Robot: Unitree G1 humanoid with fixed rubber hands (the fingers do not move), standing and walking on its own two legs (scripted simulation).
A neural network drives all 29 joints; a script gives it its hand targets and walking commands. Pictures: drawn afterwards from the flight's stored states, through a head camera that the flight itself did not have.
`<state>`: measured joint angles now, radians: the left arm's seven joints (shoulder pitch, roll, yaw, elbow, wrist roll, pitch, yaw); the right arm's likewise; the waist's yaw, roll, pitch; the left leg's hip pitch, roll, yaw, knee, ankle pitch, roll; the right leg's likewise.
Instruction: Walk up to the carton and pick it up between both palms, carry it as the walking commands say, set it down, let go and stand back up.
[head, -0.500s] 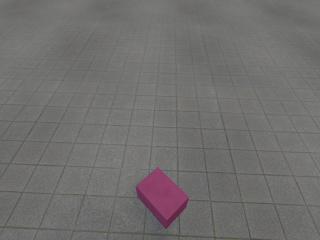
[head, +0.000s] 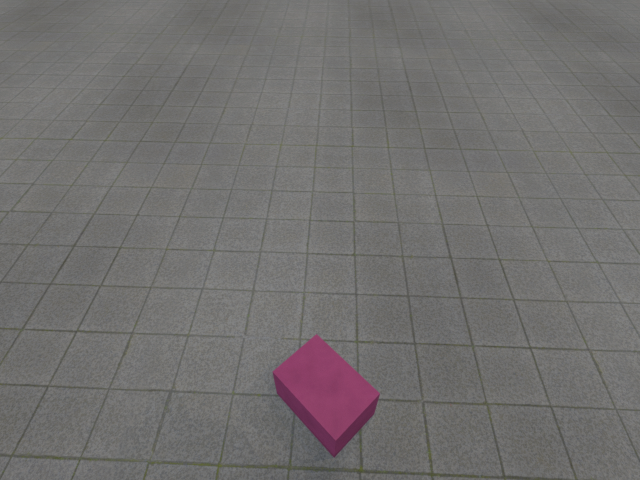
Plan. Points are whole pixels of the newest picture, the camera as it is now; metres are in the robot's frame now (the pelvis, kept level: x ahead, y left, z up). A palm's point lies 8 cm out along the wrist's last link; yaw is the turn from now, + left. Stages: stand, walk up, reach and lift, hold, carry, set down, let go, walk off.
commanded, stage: walk up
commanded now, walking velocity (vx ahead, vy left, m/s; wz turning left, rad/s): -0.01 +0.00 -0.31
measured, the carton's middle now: (325, 393) +0.51 -0.02 -0.69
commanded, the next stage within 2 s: none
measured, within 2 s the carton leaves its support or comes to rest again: neither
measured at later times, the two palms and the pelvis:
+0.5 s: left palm out of the picture +0.09 +0.26 -0.11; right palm out of the picture +0.08 -0.26 -0.12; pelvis +0.00 +0.00 +0.00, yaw -1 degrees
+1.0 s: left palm out of the picture +0.09 +0.26 -0.11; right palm out of the picture +0.08 -0.26 -0.12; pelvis +0.00 +0.00 +0.00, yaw -1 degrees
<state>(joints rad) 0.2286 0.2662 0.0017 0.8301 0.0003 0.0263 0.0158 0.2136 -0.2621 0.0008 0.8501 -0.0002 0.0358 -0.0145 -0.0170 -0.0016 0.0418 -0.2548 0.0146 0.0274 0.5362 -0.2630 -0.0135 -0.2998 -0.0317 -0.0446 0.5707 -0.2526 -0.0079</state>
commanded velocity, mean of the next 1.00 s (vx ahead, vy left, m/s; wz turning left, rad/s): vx -0.01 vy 0.00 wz -0.09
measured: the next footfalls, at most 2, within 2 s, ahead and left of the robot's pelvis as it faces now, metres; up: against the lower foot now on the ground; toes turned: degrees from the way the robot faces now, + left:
none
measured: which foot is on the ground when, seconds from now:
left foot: down 0.00-1.00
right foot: down 0.00-1.00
